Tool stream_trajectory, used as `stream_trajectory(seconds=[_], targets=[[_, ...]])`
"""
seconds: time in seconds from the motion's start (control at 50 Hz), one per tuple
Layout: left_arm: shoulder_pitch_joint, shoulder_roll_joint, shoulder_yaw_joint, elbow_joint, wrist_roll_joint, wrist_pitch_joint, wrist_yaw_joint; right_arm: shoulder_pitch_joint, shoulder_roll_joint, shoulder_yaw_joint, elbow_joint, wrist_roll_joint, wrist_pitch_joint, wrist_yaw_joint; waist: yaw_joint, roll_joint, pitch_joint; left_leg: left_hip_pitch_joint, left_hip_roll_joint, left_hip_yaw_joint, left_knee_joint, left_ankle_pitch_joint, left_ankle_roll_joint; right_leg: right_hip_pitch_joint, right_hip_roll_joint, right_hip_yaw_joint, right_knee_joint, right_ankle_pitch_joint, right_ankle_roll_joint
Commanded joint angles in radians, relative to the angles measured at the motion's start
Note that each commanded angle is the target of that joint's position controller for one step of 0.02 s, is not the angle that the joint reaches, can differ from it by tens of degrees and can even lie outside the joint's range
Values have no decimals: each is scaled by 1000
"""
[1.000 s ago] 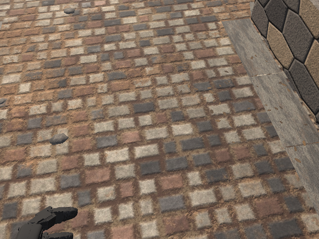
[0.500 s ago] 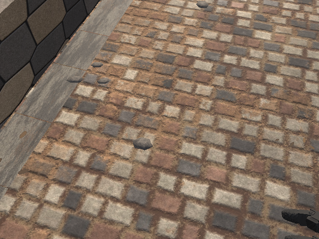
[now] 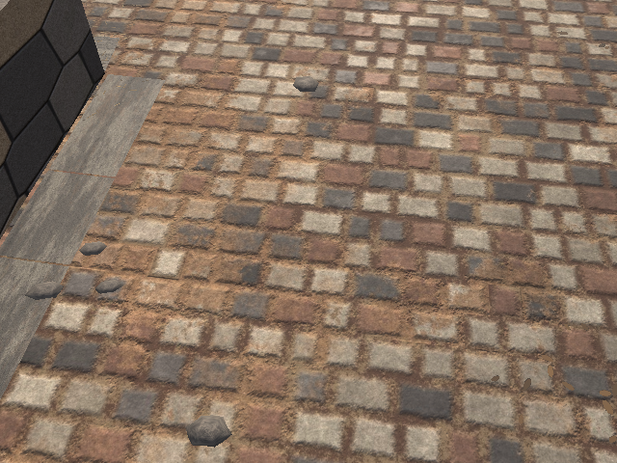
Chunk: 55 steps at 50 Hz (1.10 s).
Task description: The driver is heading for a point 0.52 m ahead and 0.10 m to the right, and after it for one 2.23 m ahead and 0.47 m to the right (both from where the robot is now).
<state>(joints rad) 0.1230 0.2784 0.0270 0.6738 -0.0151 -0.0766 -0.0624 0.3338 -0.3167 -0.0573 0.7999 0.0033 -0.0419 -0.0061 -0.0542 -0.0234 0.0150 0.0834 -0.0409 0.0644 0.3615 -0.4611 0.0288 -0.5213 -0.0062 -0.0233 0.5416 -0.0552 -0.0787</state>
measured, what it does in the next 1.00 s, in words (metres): walks ahead, turning right: left foot, then right foot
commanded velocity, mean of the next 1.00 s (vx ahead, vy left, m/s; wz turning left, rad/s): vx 0.35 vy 0.00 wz -0.44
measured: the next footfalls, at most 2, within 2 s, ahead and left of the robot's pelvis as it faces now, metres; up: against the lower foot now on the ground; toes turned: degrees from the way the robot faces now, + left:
left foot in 0.48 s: +0.47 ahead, +0.07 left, +0.00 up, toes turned -21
right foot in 0.92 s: +0.49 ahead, -0.22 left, +0.00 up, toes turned -28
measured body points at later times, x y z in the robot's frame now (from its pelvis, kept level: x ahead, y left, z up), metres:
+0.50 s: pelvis +0.29 +0.00 +0.00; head +0.32 -0.01 +0.45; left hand +0.41 +0.27 -0.11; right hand +0.45 -0.30 -0.06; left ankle +0.43 +0.08 -0.72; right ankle +0.13 -0.09 -0.71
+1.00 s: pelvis +0.44 -0.07 +0.01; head +0.47 -0.10 +0.46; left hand +0.74 +0.04 -0.06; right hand +0.38 -0.36 -0.12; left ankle +0.44 +0.08 -0.69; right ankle +0.45 -0.20 -0.72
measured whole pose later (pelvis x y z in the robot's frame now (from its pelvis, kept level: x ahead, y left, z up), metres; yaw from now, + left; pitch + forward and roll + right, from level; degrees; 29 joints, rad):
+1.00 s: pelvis +0.44 -0.07 +0.01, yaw -27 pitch +1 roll +0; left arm 0.08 0.24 0.03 0.60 0.03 0.00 0.00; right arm 0.21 -0.30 -0.04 0.85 0.01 -0.03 0.02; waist -0.06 0.02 0.05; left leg -0.26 0.05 0.02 0.75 -0.57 -0.04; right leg -0.38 0.00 -0.01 0.51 -0.16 -0.03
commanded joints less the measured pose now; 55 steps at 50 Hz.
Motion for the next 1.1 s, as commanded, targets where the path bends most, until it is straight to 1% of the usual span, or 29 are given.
stream_trajectory(seconds=[0.02, 0.04, 0.06, 0.08, 0.1, 0.12, 0.2, 0.3, 0.4, 0.46, 0.48, 0.5, 0.52, 0.54, 0.56, 0.58, 0.62, 0.66, 0.76, 0.84, 0.88, 0.9, 0.92, 0.94, 0.96, 0.98, 1.0, 1.06, 1.1], targets=[[311, 304, 109, -24, 8, -1, 22, 40, -96, -12, -111, -19, -14, -21, 148, -99, -295, -430, 121, 33, 725, 755, 3, 694, -182, 358, -1, 6, -203], [324, 275, 100, -24, -11, -2, 21, 60, -40, 13, -112, -28, -42, -5, 128, -247, -404, -722, -66, -90, 985, -72, -44, 911, -330, 817, -168, -117, -340], [318, 203, 78, -27, -10, 0, 24, -9, -125, -5, -126, 5, -72, 17, 167, -149, -349, -837, 6, -208, 1038, -56, -23, 899, -309, 768, -213, -249, -287], [273, 182, 73, -36, -3, 3, 29, -94, -129, -2, -155, 29, -88, 26, 164, -77, -224, -866, 52, -189, 997, 14, -10, 775, -274, 634, -224, -240, -247], [216, 174, 69, -45, 2, 5, 31, -137, -117, 1, -168, 15, -96, 24, 128, 18, -117, -853, 88, -171, 895, 68, -8, 618, -236, 540, -245, -145, -224], [172, 149, 60, -57, 8, 4, 34, -145, -125, -8, -167, -7, -91, 17, 95, 31, -76, -795, 118, -168, 807, 108, -15, 513, -204, 474, -265, -40, -210], [134, 164, 63, -67, 8, 4, 51, -99, -86, -2, -161, -23, -58, 8, 39, -24, -39, -698, 123, -133, 649, 169, -81, 321, -149, 365, -318, 152, -226], [189, 192, 74, -33, -6, 19, 75, -282, -39, 17, -197, -18, -61, 10, 105, -48, -14, -596, 61, -113, 286, 503, -113, 233, -64, 276, -301, 69, -149], [244, 184, 77, -4, -14, 38, 82, -346, -84, -3, -215, 3, -80, 25, 116, -74, -21, -539, 32, -161, 132, 486, -82, 352, -112, 413, -203, -37, -114], [213, 158, 72, -12, -7, 45, 80, -214, -123, -31, -183, 2, -92, 19, 35, -99, -61, -349, 42, -141, 62, 412, -18, 362, -90, 443, -69, 15, -71], [208, 105, 53, -26, 1, 41, 75, -95, -161, -46, -172, -15, -97, 11, -23, -49, -173, -130, 152, -230, 82, 380, 39, 288, -39, 385, 133, -25, -38], [311, 35, 31, -45, -1, 34, 75, 22, -241, -65, -159, -31, -89, 4, -12, 165, -316, 219, 375, -565, 64, 276, 166, 7, 101, 241, 459, -347, 33], [354, 81, 31, -64, -19, 28, 77, 52, -230, -68, -132, -12, -74, 14, 5, 356, -329, 266, 492, -882, -21, 128, 250, -212, 85, 196, 666, -568, 63], [291, 173, 57, -46, -20, 34, 80, -15, -140, -46, -157, -7, -69, 11, -10, 207, -194, 145, 452, -759, -34, 174, 215, -252, 31, 219, 747, -497, 83], [210, 195, 67, -58, -8, 45, 82, -69, -99, -32, -168, -15, -60, 7, -9, 124, -108, 20, 408, -568, -18, 374, 180, -228, 3, 185, 756, -433, 98], [177, 187, 72, -69, 2, 54, 84, -112, -76, -23, -167, -19, -54, 8, 13, 90, -62, -84, 361, -437, -16, 594, 166, -191, -18, 165, 727, -403, 112], [194, 148, 74, -71, -1, 75, 81, -154, -59, -17, -151, -20, -51, 8, 56, 135, -32, -208, 297, -267, -37, 780, 147, -110, -54, 130, 653, -375, 125], [182, 99, 61, -87, -5, 90, 80, -171, -86, -27, -130, -19, -50, 5, 64, 164, -28, -242, 289, -187, -77, 856, 173, -98, -53, 90, 576, -333, 142], [108, 63, 44, -111, 8, 86, 62, -188, -128, -38, -88, -2, -22, -9, 50, 124, -88, -227, 285, -63, -90, 890, 185, 13, -48, 60, 298, -104, 132], [21, 78, 48, -138, 12, 80, 43, -159, -154, -41, -46, 18, -10, -1, 25, 119, -83, -177, 294, -53, -37, 825, 165, 85, -20, 41, 116, -83, 97], [29, 83, 53, -138, 16, 77, 40, -162, -158, -39, -28, 34, -5, 3, 46, 116, -82, -175, 293, -73, 37, 788, 142, 162, -4, 34, -11, -66, 63], [66, 85, 56, -121, 21, 72, 46, -157, -134, -29, -16, 38, -7, 7, 70, 97, -96, -205, 261, -72, 94, 743, 112, 275, 13, 24, -117, 39, 36], [99, 128, 67, -114, 31, 69, 59, -113, -88, -10, 1, 21, -17, 15, 77, 37, -135, -271, 203, -47, 175, 651, 55, 432, -49, 84, -166, 308, 4], [137, 199, 71, -129, 61, 73, 76, -64, -25, 20, -16, -27, -29, 28, 55, -125, -251, -445, 131, -10, 349, 226, -19, 682, -286, 296, -61, 787, -90], [118, 115, 43, -122, 63, 76, 78, -5, 6, 38, 6, -16, -15, 33, 55, -205, -349, -498, 108, -93, 470, -228, -70, 688, -412, 409, -70, 738, -242], [104, 74, 33, -110, 52, 74, 67, -74, -83, 14, 5, 11, 6, 29, 87, -124, -294, -512, 116, -127, 530, -260, -91, 604, -359, 371, -116, 567, -237], [68, 92, 38, -95, 46, 71, 65, -118, -104, 3, -10, 22, 21, 20, 80, -116, -213, -563, 116, -123, 566, -233, -99, 555, -316, 317, -139, 457, -197], [-36, 152, 61, -81, 37, 70, 76, -68, -120, -19, 18, 12, 70, -16, 29, -116, -114, -499, 105, -104, 639, -94, -135, 337, -278, 203, -210, 290, -158], [-61, 141, 65, -70, 37, 74, 87, -40, -98, -23, 21, 16, 86, -28, 20, -123, -104, -486, 94, -73, 671, -49, -141, 292, -269, 142, -231, 218, -161]])
Keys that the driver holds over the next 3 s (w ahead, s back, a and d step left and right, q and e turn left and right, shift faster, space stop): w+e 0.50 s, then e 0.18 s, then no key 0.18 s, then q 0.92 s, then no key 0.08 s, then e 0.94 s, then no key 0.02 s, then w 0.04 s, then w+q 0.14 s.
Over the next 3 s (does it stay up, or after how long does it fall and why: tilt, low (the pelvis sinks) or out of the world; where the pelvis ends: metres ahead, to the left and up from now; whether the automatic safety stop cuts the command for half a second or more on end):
stays up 0.49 -0.10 0.02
